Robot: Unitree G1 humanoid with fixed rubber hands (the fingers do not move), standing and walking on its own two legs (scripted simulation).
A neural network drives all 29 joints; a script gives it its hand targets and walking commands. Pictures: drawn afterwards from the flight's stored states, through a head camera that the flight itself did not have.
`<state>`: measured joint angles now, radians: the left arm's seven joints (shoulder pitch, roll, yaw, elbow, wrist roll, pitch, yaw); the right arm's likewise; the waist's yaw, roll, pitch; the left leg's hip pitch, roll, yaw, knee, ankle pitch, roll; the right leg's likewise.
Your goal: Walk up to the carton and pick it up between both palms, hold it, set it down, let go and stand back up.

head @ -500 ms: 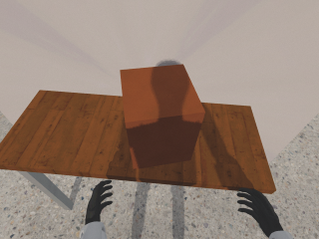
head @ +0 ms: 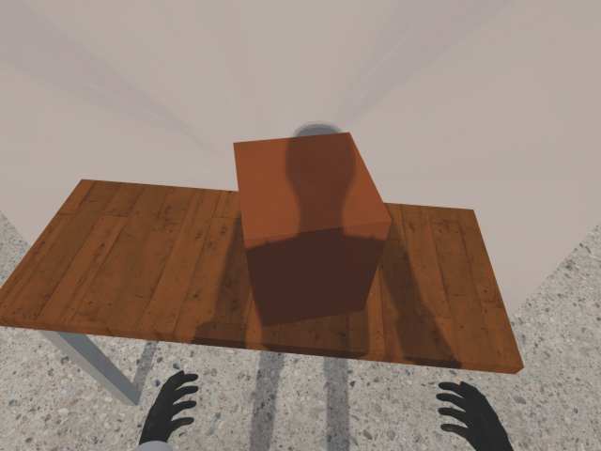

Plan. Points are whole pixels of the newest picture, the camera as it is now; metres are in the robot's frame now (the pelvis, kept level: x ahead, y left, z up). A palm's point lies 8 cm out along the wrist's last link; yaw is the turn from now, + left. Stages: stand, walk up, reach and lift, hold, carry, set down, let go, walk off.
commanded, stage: set down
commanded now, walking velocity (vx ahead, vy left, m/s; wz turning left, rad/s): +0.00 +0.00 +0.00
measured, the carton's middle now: (302, 231) +0.47 +0.04 -0.01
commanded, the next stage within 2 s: let go in 0.68 s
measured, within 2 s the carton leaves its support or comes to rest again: neither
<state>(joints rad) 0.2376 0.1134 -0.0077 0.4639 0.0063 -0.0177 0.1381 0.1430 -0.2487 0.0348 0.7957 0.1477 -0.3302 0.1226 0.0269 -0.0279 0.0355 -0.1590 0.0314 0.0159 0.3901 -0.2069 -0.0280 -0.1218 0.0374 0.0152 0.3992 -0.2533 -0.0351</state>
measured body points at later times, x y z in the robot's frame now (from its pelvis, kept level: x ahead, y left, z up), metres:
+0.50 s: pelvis +0.00 +0.01 +0.00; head +0.01 +0.03 +0.45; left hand +0.16 +0.24 -0.09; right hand +0.16 -0.21 -0.09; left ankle +0.00 +0.14 -0.74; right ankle -0.02 -0.10 -0.74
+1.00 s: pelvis +0.00 +0.02 +0.00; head +0.01 +0.03 +0.45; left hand +0.17 +0.25 -0.09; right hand +0.16 -0.20 -0.10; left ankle +0.00 +0.14 -0.74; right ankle -0.02 -0.10 -0.74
